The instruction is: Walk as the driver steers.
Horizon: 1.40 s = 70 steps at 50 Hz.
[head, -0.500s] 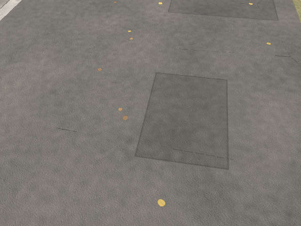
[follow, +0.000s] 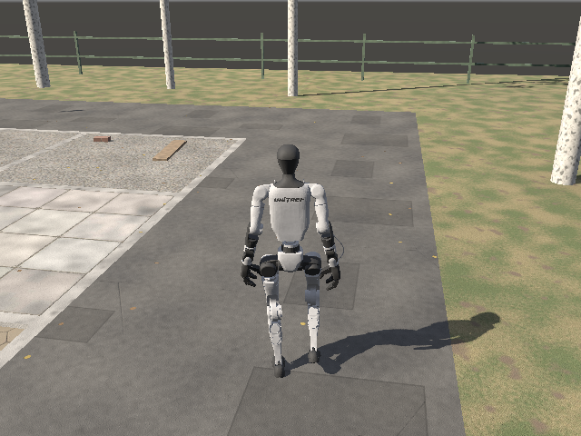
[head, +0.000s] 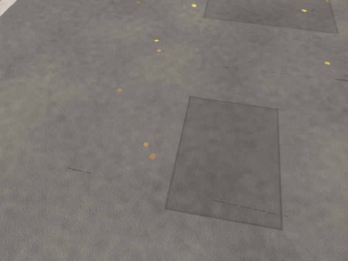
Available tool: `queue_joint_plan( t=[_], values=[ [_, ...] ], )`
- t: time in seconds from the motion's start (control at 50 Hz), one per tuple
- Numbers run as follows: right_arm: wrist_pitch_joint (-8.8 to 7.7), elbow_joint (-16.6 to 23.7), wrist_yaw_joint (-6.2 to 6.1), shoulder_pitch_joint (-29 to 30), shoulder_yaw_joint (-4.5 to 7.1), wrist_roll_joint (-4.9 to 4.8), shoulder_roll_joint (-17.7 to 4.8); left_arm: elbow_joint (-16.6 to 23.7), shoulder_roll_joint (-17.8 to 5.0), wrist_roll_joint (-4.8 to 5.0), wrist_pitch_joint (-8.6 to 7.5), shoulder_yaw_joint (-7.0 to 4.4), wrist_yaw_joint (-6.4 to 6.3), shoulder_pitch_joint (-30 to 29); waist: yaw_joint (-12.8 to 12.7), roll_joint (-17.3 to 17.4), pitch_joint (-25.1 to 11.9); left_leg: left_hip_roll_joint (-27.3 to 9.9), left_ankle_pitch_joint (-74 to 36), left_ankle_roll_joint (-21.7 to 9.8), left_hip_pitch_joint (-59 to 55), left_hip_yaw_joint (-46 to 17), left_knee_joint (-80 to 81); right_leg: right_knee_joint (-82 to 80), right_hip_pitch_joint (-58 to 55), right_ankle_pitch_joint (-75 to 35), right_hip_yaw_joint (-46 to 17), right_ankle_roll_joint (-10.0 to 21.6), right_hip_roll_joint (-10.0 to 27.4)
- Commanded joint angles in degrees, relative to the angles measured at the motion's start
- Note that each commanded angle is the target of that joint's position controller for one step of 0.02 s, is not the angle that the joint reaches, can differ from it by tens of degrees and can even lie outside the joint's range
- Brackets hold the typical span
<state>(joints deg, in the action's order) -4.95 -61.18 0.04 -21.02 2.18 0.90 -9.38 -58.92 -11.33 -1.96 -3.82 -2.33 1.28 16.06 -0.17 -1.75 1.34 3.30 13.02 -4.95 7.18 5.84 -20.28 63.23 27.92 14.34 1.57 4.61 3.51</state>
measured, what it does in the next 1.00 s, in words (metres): walks ahead, turning right: right foot, then left foot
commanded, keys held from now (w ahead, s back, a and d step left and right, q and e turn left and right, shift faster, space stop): w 0.20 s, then w+e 0.80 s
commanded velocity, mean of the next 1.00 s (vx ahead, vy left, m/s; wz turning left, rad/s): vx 0.49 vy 0.00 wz -0.34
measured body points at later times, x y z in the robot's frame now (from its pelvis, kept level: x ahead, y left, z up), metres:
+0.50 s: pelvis +0.28 -0.05 -0.01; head +0.31 -0.05 +0.44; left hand +0.32 +0.20 -0.15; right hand +0.32 -0.30 -0.15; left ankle +0.25 +0.09 -0.66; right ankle +0.32 -0.09 -0.74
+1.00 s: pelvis +0.57 -0.03 -0.01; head +0.60 -0.04 +0.44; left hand +0.68 +0.22 -0.15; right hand +0.64 -0.33 -0.11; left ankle +0.66 +0.03 -0.74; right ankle +0.41 -0.10 -0.66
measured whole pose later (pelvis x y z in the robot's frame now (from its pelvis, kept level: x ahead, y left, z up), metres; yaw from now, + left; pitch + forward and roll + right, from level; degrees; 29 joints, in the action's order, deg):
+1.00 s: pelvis +0.57 -0.03 -0.01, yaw -23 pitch +1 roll +0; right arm -4.4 -44.6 -0.3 -5.9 2.4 2.3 -13.2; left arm -51.6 -16.0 -0.8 -2.8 -4.9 0.3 20.5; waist -3.4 -1.9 2.8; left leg 0.7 10.0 -2.0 20.2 3.5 -29.0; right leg 64.7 19.2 21.7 -3.9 5.0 -3.6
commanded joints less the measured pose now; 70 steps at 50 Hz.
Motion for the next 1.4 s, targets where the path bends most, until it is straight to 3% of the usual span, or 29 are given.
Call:
queue_joint_plan(
  t=[0.02,0.12,0.2,0.26,0.3,0.32,0.34,0.36,0.38,0.4,0.42,0.44,0.48,0.54,0.66,0.76,0.82,0.86,0.88,0.9,0.92,0.94,0.96,1.0,1.1,1.22,1.3,1.36,1.4],
  values=[
    [-1.24,0.17,-0.48,-5.61,0.31,-0.06,-5.58,2.24,-1.31,0.00,1.03,-0.47,0.50,1.05,-1.23,4.62,5.28,-15.30,-11.09,-6.44,-1.47,-13.38,13.41,-2.55,9.91,-4.26,0.09,-1.16,1.92],
    [-1.49,-0.33,-0.53,-8.96,-0.44,-0.03,-4.91,7.50,-0.38,0.61,1.04,0.06,0.85,-13.26,1.22,5.50,7.21,-13.47,-20.72,-6.33,-2.60,-8.63,13.66,-18.59,10.49,-11.89,3.00,-2.29,0.55],
    [-1.64,-1.21,-0.97,-11.20,-0.24,0.04,-5.86,9.69,-1.00,0.93,0.85,0.05,0.76,-18.71,2.23,6.19,7.45,-14.87,-26.45,-6.21,-7.32,-7.55,12.47,-27.22,6.92,-13.16,4.28,-0.53,-1.13],
    [-1.68,-1.39,-1.46,-9.58,0.22,0.52,-7.08,9.28,-2.18,0.84,0.28,-0.63,0.29,-15.68,-0.10,6.33,5.03,-16.07,-42.63,-4.87,-12.60,-3.80,5.91,-30.27,0.84,-8.40,5.75,2.86,-3.82],
    [-1.13,-1.51,-1.75,-8.45,0.71,0.83,-8.37,5.27,-3.76,0.76,-0.37,-1.90,-0.34,-3.24,-5.30,5.95,-1.73,-15.13,-53.30,-3.29,-13.08,-0.76,-10.30,-33.31,-12.34,-6.16,7.19,5.46,-7.94],
    [-0.92,-1.15,-1.73,-8.46,0.70,0.66,-8.45,2.46,-5.73,0.09,-0.71,-2.93,-0.76,5.25,-8.45,5.00,-6.11,-13.73,-46.08,-2.25,-6.30,0.74,-22.50,-34.78,-24.30,-5.53,4.35,7.21,-6.18],
    [-0.93,0.86,-1.21,-10.35,0.01,-0.55,-5.32,1.42,-11.24,-1.03,-0.74,-4.52,-1.20,13.63,-9.74,-2.56,-13.09,-9.41,-24.31,-0.43,9.17,3.04,-43.04,-36.00,-39.45,1.40,-16.12,12.41,8.38],
    [-1.32,1.70,-0.15,-12.19,0.51,-1.43,-4.69,1.11,-12.74,0.30,0.30,-4.99,-0.62,12.98,-6.90,-11.56,-17.83,1.77,15.17,1.20,25.24,-1.88,-60.85,-47.32,-47.03,3.71,-45.14,19.92,18.30],
    [-1.55,4.06,-0.07,-5.46,0.98,-0.43,-7.11,2.28,-11.82,1.23,0.57,-4.64,-0.23,5.61,-4.43,-4.33,-10.73,-2.99,10.48,-0.08,32.23,-7.86,-62.06,-49.08,-41.99,7.36,-40.00,17.62,15.37],
    [-2.22,6.00,0.16,0.32,0.98,-0.27,-7.53,3.33,-8.74,1.47,0.43,-3.84,-0.22,1.39,-3.78,-0.25,-4.80,-5.51,4.96,-0.14,32.72,-7.82,-58.91,-50.09,-33.92,3.65,-32.18,15.80,14.10],
    [-2.44,6.42,0.14,1.71,0.99,-0.09,-6.70,3.29,-6.13,1.27,0.14,-3.14,-0.25,-0.51,-1.54,3.53,-1.20,-7.45,2.33,0.16,29.77,-7.99,-53.85,-51.49,-26.73,-3.19,-27.27,13.71,11.68],
    [-1.76,7.26,0.09,2.39,1.12,0.81,-6.37,2.96,-4.66,1.43,-0.25,-2.57,-0.61,-0.70,0.33,3.70,0.17,-8.60,2.08,0.95,26.64,-8.42,-50.17,-51.85,-21.76,-8.70,-23.50,12.26,9.14],
    [0.15,7.83,0.22,1.36,0.97,1.73,-4.96,2.63,-4.77,1.55,-1.12,-2.30,-1.07,0.72,2.14,2.34,-0.20,-8.79,2.77,2.65,23.09,-7.97,-45.87,-52.17,-17.88,-14.76,-19.46,11.60,6.69],
    [1.71,10.70,0.42,6.64,0.98,1.74,-5.31,2.63,-7.42,1.76,-1.40,-2.69,-1.36,3.95,1.77,0.83,1.48,-8.88,-0.69,5.07,25.75,-6.40,-38.89,-53.98,-15.35,-14.54,-17.04,11.71,4.79],
    [2.13,16.88,0.94,21.57,0.91,1.05,-6.51,3.03,-7.50,1.79,-0.87,-2.67,-1.14,11.26,-3.42,-1.27,2.49,-7.72,-13.14,7.05,32.07,-6.06,-24.34,-53.15,-22.00,-17.76,-18.05,8.71,3.34],
    [1.54,21.29,1.34,29.66,0.32,0.57,-6.90,3.90,-8.55,0.96,-0.43,-2.97,-1.81,14.57,-6.01,-2.57,2.63,-5.23,-11.18,6.58,32.88,-6.07,-17.08,-48.16,-29.20,-25.23,-20.33,8.75,3.98],
    [0.65,21.97,1.23,26.57,0.53,0.12,-8.43,5.51,-10.32,0.75,-0.35,-3.58,-2.48,11.63,-3.29,-3.83,1.80,-3.81,-8.04,5.02,23.40,-6.82,-10.43,-44.18,-28.24,-29.47,-21.79,6.42,4.40],
    [-0.28,18.74,0.28,14.70,1.68,-0.04,-11.02,6.73,-11.84,0.97,-0.76,-4.04,-1.96,8.34,2.22,-2.14,-3.58,-1.35,-6.52,3.03,5.64,-5.56,-5.43,-32.90,-24.22,-37.84,-20.15,3.85,1.35],
    [-1.08,17.19,-0.56,6.28,2.61,0.89,-13.81,7.63,-10.71,1.51,-1.25,-3.85,-1.37,7.65,5.81,1.18,-9.64,-6.74,-4.83,0.97,-7.52,-10.00,-4.77,-20.71,-18.00,-31.25,-17.69,2.65,-2.36],
    [-1.04,17.57,-1.49,-1.26,3.59,2.66,-18.76,10.06,-5.35,3.21,-1.49,-2.61,-1.31,10.16,6.76,9.96,-19.21,-23.20,3.54,-2.10,-22.72,-27.60,-4.01,-3.53,-5.97,-6.33,-11.72,1.27,-7.32],
    [-0.06,17.38,-1.08,1.25,4.17,2.27,-20.19,11.42,-6.15,3.51,-1.03,-2.76,-1.46,14.37,2.54,21.37,-22.56,-30.19,5.79,-7.39,-25.44,-50.15,3.63,6.51,5.52,17.58,-7.92,0.91,-10.96],
    [0.53,18.71,-0.77,6.15,3.16,1.89,-14.20,9.49,-8.85,1.82,0.10,-3.06,-1.88,12.94,0.82,10.34,-13.22,-28.05,12.68,-6.79,-17.00,-44.38,4.16,10.97,9.20,12.38,-8.34,1.17,-5.68],
    [0.50,19.11,-0.59,9.16,2.05,1.27,-9.78,9.74,-8.31,1.01,0.40,-2.94,-1.16,8.47,1.14,3.80,-6.25,-24.51,10.50,-5.63,-8.90,-34.66,5.37,9.27,8.66,7.34,-7.57,0.76,-3.80],
    [0.04,17.70,-0.66,8.94,1.36,1.17,-8.20,11.06,-6.76,-0.02,1.27,-2.88,0.00,5.20,-0.17,5.77,-1.49,-19.97,-1.00,-3.45,-0.89,-22.32,8.13,4.84,6.23,4.14,-6.81,-0.10,-0.95],
    [-2.06,15.13,-0.06,4.15,1.80,-0.07,-9.27,14.00,-5.70,-0.22,3.36,-2.38,1.79,-0.13,-0.89,6.82,-1.13,-18.76,-17.55,-3.75,-1.48,-10.42,10.37,3.39,10.64,-1.67,-4.99,-1.07,0.26],
    [-1.70,13.32,-0.10,0.45,1.86,0.15,-9.87,18.68,-4.33,0.09,2.98,-0.93,3.18,-12.30,1.12,6.46,1.97,-16.54,-21.59,-2.67,-2.61,0.16,11.37,-13.43,11.39,-13.51,-0.73,-1.65,0.33],
    [-1.02,11.83,-0.74,-3.09,2.35,0.14,-11.92,21.53,-4.49,-0.17,2.86,-0.38,3.75,-18.79,2.89,6.44,3.72,-18.56,-24.96,-2.07,-7.62,3.39,10.33,-23.35,8.68,-11.27,3.35,0.26,-0.30],
    [0.26,10.68,-1.29,-4.63,2.67,0.27,-13.69,22.12,-5.41,-0.67,2.96,-0.75,3.25,-18.49,2.14,7.38,2.32,-19.33,-43.28,-1.18,-12.28,6.66,2.69,-27.47,3.40,-3.17,6.61,3.01,-4.05],
    [1.36,10.38,-1.51,-4.93,2.96,0.22,-15.45,20.13,-7.16,-0.93,2.58,-1.75,2.52,-10.41,-1.34,8.01,-3.08,-19.36,-54.98,-0.83,-12.84,8.28,-11.81,-30.25,-6.80,1.38,7.70,5.68,-8.52]
  ],
)
Keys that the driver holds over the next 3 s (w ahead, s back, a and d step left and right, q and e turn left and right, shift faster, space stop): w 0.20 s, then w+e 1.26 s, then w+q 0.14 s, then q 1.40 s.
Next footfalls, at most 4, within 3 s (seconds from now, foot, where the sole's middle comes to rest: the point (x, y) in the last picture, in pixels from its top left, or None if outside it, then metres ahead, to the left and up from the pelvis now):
0.32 right None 0.36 -0.10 -0.78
0.88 left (172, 216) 0.70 0.02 -0.78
1.42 right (243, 191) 0.82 -0.29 -0.78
1.94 left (243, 146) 1.08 -0.33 -0.78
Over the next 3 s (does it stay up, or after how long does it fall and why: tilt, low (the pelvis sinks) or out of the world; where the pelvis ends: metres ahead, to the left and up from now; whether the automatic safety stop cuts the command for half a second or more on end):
stays up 0.93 -0.35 -0.02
